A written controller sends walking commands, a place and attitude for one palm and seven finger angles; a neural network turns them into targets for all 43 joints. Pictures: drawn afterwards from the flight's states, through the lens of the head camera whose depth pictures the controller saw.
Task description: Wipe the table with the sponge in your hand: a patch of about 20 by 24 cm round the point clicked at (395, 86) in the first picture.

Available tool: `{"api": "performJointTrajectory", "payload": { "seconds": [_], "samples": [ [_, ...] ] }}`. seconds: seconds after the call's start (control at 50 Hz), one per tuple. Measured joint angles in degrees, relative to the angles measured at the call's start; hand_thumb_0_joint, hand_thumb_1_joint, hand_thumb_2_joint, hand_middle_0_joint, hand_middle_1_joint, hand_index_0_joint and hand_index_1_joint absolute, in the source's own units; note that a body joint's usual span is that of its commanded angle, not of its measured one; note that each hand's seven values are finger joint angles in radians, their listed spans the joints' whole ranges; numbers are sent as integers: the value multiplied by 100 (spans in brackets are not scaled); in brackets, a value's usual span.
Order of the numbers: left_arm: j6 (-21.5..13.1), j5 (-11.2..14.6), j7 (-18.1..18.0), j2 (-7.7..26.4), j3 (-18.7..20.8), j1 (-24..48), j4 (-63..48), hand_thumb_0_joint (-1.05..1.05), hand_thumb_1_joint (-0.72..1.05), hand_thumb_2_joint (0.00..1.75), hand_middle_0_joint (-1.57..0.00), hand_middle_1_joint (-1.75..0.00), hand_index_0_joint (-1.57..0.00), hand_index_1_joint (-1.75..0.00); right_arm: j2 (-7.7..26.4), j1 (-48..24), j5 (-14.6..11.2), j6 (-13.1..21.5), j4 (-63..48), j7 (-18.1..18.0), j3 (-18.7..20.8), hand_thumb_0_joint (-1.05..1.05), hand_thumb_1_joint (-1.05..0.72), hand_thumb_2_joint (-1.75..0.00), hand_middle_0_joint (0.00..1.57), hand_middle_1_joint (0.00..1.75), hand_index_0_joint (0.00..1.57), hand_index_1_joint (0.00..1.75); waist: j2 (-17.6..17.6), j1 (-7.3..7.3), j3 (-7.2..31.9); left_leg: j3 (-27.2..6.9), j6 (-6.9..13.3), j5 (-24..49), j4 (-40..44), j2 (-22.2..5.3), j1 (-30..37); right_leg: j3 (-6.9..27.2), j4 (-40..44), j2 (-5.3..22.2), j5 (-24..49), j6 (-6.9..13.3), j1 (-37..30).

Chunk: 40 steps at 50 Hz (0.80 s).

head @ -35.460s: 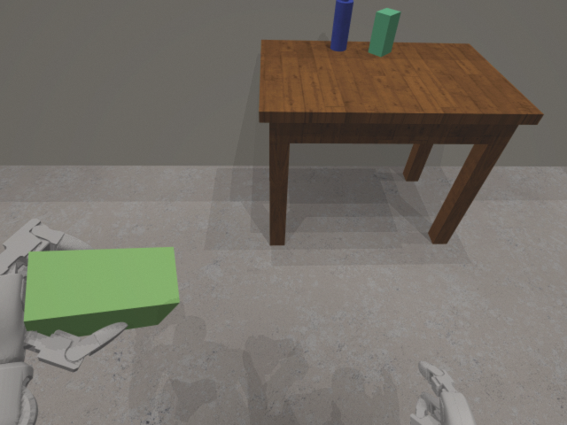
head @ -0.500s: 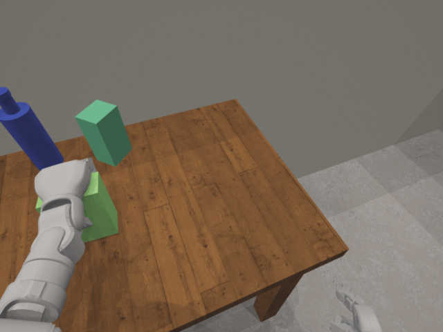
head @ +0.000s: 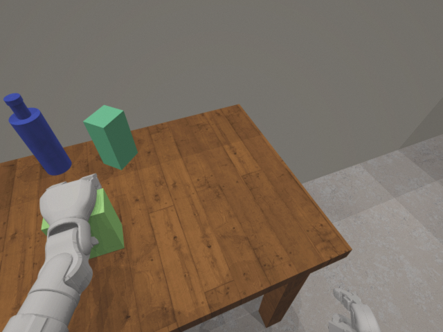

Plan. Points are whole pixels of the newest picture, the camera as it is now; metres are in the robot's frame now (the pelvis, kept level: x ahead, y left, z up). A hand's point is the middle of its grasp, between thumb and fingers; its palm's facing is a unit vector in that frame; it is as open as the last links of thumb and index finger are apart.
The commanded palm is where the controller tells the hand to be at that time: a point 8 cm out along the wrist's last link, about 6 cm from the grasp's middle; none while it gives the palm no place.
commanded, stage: wipe back along the first lane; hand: left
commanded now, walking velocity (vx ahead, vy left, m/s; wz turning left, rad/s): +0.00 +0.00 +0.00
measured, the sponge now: (91, 233) +0.30 +0.31 -0.02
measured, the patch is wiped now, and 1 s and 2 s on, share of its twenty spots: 1.00 1.00 1.00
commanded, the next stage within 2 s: lift the sponge slowly off the table in 1.68 s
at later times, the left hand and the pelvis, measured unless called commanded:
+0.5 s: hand (84, 238) +0.26 +0.28 +0.03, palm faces +0.01 -0.07 -1.00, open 10.5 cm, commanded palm +0.21 +0.27 +0.07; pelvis +0.00 -0.01 +0.00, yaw -1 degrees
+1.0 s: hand (88, 263) +0.21 +0.26 +0.03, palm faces +0.03 -0.08 -1.00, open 10.5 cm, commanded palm +0.16 +0.23 +0.06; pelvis +0.00 -0.01 +0.00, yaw -1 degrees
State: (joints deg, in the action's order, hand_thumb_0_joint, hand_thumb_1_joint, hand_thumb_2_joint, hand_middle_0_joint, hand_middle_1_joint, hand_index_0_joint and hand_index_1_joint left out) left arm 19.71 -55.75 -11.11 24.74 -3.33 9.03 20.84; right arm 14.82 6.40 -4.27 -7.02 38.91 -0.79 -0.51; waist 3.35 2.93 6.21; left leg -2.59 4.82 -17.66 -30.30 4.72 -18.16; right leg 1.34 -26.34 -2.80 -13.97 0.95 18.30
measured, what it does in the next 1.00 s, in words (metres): stands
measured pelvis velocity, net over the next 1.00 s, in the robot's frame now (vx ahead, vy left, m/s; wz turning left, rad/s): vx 0.00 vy -0.01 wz -0.02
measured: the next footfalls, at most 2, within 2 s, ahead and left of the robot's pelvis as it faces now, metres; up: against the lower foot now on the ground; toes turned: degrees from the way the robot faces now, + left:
none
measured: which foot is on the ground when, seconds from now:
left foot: down 0.00-1.00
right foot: down 0.00-1.00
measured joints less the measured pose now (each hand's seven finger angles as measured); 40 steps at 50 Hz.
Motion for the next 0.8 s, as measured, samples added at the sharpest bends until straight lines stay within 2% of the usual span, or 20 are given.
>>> {"api": "performJointTrajectory", "payload": {
  "seconds": [0.54,0.7,0.8],
  "samples": [
    [205,94,-90,-181,-87,-1372,-1387,-1,-51,106,-61,-140,-65,-138,2,-267,43,86,-46,20,-38,1,-91,-90,20,30,20,30,80,169,-72,42,-63,-14,154,-59,372,58,43,-57,-36,48,-300],
    [181,134,-116,-181,-68,-1873,-1852,-1,-51,106,-61,-140,-65,-138,-15,-286,57,110,-23,50,-38,1,-91,-90,20,30,20,30,97,171,-88,82,-76,-29,159,-86,448,99,36,-85,-36,60,-357],
    [269,83,-163,-256,-181,-2079,-2106,-1,-51,106,-61,-140,-65,-138,-6,-291,60,114,-19,51,4,1,-91,-90,20,30,19,30,118,215,-113,88,-75,-26,140,-80,458,103,5,-80,-40,60,-361]
  ]
}}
